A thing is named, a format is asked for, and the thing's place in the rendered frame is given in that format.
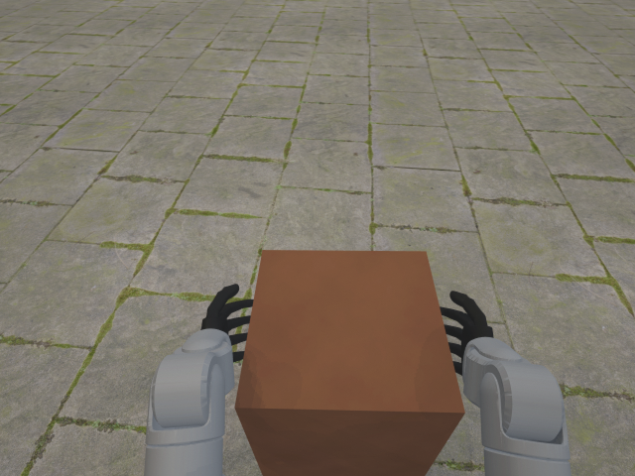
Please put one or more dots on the carton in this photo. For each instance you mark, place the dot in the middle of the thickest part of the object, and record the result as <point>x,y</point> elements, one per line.
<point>347,369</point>

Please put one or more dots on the robot left forearm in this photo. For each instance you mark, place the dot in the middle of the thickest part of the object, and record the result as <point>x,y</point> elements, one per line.
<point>186,410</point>

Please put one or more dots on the robot right forearm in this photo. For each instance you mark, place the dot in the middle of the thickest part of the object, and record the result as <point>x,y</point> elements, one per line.
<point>522,411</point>

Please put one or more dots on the robot right hand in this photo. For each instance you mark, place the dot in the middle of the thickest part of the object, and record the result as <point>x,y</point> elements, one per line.
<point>473,321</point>

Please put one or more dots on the robot left hand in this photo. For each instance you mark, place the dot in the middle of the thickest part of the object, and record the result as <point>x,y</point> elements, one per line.
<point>219,310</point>

